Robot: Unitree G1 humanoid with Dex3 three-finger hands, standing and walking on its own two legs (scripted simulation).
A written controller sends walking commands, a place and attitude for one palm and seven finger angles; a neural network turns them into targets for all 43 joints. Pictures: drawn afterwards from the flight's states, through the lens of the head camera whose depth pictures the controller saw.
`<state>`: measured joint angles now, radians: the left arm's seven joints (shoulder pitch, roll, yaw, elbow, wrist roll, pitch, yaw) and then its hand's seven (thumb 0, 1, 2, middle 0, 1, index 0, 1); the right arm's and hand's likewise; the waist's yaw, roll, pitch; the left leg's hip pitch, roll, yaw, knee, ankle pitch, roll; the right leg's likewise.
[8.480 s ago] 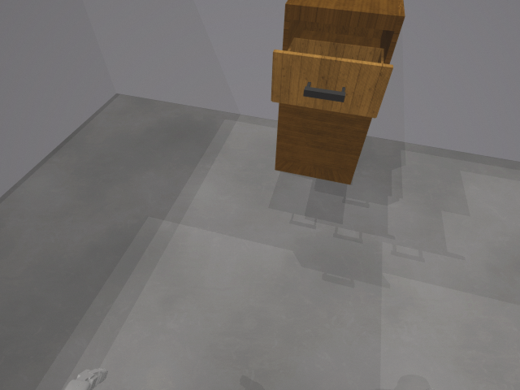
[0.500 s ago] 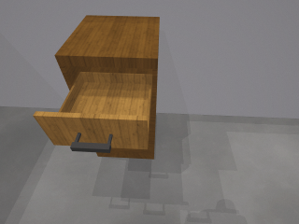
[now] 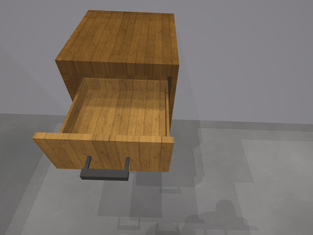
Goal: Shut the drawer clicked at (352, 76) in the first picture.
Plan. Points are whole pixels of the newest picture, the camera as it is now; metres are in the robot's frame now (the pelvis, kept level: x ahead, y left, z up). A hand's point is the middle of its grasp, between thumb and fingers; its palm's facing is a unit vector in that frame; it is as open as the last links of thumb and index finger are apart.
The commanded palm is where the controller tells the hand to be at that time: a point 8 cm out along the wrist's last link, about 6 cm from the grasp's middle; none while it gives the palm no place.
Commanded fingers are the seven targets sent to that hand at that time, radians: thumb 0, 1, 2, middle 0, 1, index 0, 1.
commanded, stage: come to a stop and stand still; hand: left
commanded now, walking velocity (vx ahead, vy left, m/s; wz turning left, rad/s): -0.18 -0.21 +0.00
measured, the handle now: (106, 167) +0.30 +0.16 -0.04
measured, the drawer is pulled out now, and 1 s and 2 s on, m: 0.28 0.28 0.28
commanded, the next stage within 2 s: look again from close up in 0.86 s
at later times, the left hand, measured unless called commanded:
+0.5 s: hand out of the picture +0.06 +0.15 -0.14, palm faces +0.02 -0.96 -0.28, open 7.2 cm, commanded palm none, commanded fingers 0.00 0.90 0.90 -0.20 -0.30 -0.20 -0.30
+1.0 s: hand out of the picture -0.04 +0.13 -0.15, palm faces +0.06 -0.98 -0.21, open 7.4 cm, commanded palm none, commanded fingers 0.00 0.90 0.90 -0.20 -0.30 -0.20 -0.30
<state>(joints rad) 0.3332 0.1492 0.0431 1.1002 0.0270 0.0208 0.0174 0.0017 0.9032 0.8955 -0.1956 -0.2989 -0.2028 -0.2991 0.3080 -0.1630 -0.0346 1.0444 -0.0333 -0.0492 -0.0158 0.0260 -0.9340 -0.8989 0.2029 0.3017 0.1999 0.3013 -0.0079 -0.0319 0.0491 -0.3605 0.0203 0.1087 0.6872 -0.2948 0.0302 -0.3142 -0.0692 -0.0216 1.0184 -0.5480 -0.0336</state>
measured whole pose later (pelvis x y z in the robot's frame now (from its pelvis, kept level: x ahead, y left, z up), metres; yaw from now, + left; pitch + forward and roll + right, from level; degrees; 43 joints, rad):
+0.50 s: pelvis +0.01 -0.04 +0.02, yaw +0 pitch +0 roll +3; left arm 0.21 0.15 0.02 1.03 0.03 0.00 0.05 0.00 0.93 0.90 -0.20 -0.30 -0.20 -0.30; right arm 0.24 -0.15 -0.04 1.07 0.00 0.03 -0.03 0.01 -0.92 -0.90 0.20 0.30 0.20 0.30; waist 0.00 0.02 0.04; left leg -0.25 0.01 0.04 0.67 -0.44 -0.04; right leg -0.29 0.01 -0.08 0.53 -0.25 -0.10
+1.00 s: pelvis -0.02 -0.03 +0.02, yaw +1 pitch -1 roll +1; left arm 0.32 0.12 0.01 1.10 0.02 -0.01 0.04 0.00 0.91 0.90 -0.20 -0.30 -0.20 -0.30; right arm 0.41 -0.11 0.01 1.13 -0.02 0.01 -0.02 0.00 -0.91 -0.90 0.20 0.30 0.20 0.30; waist 0.00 0.02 0.03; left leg -0.19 0.03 0.05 0.47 -0.30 -0.01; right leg -0.27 0.03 -0.10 0.42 -0.14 -0.07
